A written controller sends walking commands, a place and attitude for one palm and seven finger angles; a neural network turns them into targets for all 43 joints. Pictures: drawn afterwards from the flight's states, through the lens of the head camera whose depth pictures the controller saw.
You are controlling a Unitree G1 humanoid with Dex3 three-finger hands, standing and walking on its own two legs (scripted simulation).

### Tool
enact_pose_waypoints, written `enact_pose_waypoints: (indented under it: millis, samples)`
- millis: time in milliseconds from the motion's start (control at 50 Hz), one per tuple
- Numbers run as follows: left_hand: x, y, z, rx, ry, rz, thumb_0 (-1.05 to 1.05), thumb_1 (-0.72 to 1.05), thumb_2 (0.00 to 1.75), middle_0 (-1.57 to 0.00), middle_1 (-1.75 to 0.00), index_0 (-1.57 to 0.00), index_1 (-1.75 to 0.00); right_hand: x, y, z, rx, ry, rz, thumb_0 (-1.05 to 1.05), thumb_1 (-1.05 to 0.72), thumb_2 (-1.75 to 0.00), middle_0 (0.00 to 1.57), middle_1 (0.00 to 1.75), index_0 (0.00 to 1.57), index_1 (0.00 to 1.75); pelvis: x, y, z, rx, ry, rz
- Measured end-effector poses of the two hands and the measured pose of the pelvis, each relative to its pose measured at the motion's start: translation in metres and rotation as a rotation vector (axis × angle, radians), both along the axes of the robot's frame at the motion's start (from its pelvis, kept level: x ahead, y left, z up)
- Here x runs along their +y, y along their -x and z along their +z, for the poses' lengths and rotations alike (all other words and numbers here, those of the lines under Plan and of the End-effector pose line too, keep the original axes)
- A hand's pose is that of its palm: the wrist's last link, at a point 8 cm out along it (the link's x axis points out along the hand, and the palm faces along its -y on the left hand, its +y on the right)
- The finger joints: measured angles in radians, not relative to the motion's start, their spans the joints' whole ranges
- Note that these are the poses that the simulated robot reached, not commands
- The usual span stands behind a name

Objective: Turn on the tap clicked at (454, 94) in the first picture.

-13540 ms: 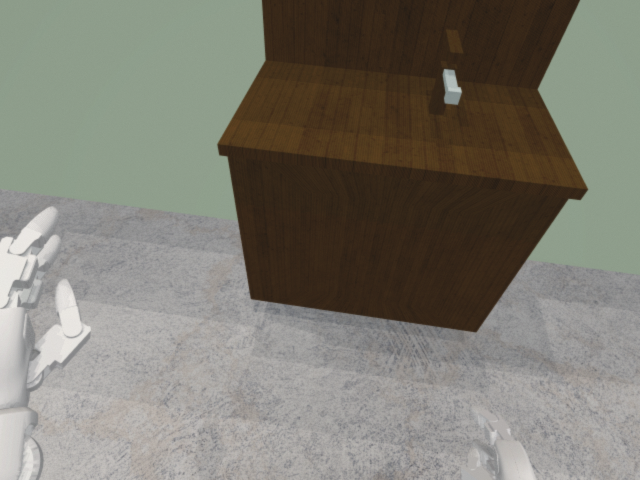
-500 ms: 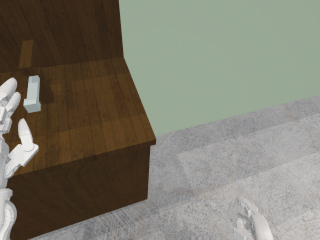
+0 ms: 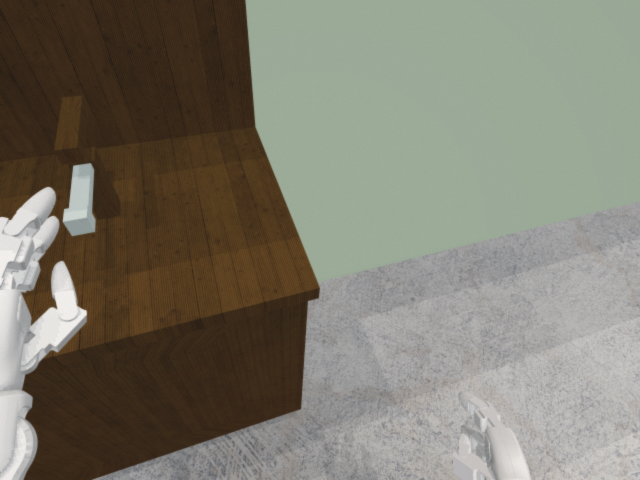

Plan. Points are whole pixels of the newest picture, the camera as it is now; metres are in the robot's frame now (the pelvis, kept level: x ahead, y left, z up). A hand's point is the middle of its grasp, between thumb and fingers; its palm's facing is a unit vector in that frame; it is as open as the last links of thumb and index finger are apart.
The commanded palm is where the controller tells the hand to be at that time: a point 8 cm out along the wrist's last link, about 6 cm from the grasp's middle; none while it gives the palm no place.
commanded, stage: look again from close up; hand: left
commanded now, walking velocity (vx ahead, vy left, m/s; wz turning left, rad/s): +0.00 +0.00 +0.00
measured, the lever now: (79, 220) +0.39 +0.37 +0.08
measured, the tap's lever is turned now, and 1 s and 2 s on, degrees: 0 0 0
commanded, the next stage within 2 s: turn the palm inward beside the body in 0.16 s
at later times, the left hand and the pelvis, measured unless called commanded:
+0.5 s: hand (74, 316) +0.21 +0.25 +0.16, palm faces +0.38 -0.86 -0.35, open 7.4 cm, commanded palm +0.14 +0.29 +0.17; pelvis +0.00 -0.01 +0.00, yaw +2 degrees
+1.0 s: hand (118, 337) +0.21 +0.22 +0.14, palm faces +0.52 -0.81 -0.27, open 7.4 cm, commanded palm +0.14 +0.25 +0.16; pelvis +0.02 -0.07 -0.02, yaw +5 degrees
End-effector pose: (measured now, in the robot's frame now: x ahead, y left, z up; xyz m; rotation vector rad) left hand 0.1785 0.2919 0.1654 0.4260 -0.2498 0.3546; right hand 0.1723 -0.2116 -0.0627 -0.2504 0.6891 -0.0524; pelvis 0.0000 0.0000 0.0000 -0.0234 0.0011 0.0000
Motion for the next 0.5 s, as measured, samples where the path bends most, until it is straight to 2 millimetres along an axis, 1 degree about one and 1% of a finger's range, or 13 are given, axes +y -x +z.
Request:
enact_pose_waypoints:
  millis: [120,260,280,300,320,340,380,420,440,500]
  samples:
    - [0.004,0.003,-0.006,0.024,0.021,0.01,0.02,0.89,0.9,-0.21,-0.3,-0.21,-0.3,-0.002,0.009,0.0,0.011,0.011,-0.014,0.01,-0.9,-0.9,0.21,0.3,0.2,0.3,0.002,0.004,0.001,-0.005,0.0,0.003]
    - [0.002,0.007,-0.001,-0.006,0.009,-0.008,0.02,0.89,0.9,-0.21,-0.3,-0.21,-0.3,-0.004,0.015,0.002,0.009,0.024,-0.023,0.01,-0.9,-0.9,0.21,0.3,0.2,0.3,0.004,0.007,0.001,-0.009,-0.001,0.006]
    - [0.004,0.005,0.006,-0.023,-0.035,-0.015,0.02,0.89,0.9,-0.21,-0.3,-0.21,-0.3,-0.003,0.015,0.002,0.006,0.033,-0.013,0.01,-0.9,-0.9,0.21,0.3,0.2,0.3,0.004,0.008,-0.001,-0.009,0.004,0.022]
    - [0.011,0.0,0.015,-0.043,-0.113,-0.01,0.02,0.89,0.9,-0.21,-0.3,-0.21,-0.3,-0.001,0.016,0.0,0.005,0.046,0.022,0.01,-0.9,-0.9,0.2,0.3,0.2,0.3,0.002,0.011,-0.002,-0.013,-0.001,0.038]
    - [0.018,-0.005,0.022,-0.066,-0.139,0.009,0.02,0.88,0.9,-0.22,-0.3,-0.21,-0.3,0.001,0.016,-0.003,0.015,0.045,0.06,0.01,-0.91,-0.9,0.2,0.3,0.2,0.3,0.0,0.012,-0.003,-0.016,-0.011,0.051]
    - [0.025,-0.008,0.028,-0.088,-0.12,0.032,0.02,0.88,0.9,-0.22,-0.3,-0.21,-0.3,0.002,0.016,-0.008,0.029,0.032,0.086,0.01,-0.91,-0.9,0.2,0.3,0.2,0.3,-0.002,0.013,-0.004,-0.016,-0.02,0.054]
    - [0.031,-0.011,0.034,-0.116,-0.011,0.06,0.02,0.89,0.9,-0.21,-0.3,-0.21,-0.3,0.002,0.015,-0.014,0.038,0.002,0.1,0.01,-0.9,-0.9,0.2,0.3,0.2,0.3,-0.004,0.011,-0.004,-0.017,-0.031,0.043]
    - [0.027,-0.01,0.032,-0.08,0.08,0.066,0.02,0.89,0.9,-0.21,-0.3,-0.21,-0.3,0.0,0.012,-0.018,0.026,-0.03,0.089,0.01,-0.9,-0.9,0.21,0.3,0.2,0.3,-0.005,0.007,-0.004,-0.024,-0.027,0.032]
    - [0.022,-0.007,0.028,-0.036,0.091,0.063,0.01,0.89,0.9,-0.21,-0.3,-0.2,-0.3,-0.002,0.011,-0.02,0.017,-0.045,0.083,0.01,-0.9,-0.9,0.21,0.3,0.2,0.3,-0.005,0.005,-0.004,-0.027,-0.025,0.031]
    - [0.001,0.004,0.006,0.122,0.067,0.044,0.01,0.9,0.9,-0.2,-0.3,-0.2,-0.3,-0.008,0.003,-0.022,-0.004,-0.07,0.075,0.01,-0.9,-0.9,0.21,0.3,0.2,0.3,-0.01,0.003,-0.005,-0.036,-0.026,0.036]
